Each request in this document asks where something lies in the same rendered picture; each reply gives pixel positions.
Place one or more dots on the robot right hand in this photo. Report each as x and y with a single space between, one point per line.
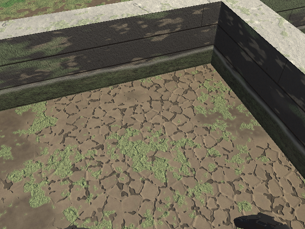
259 221

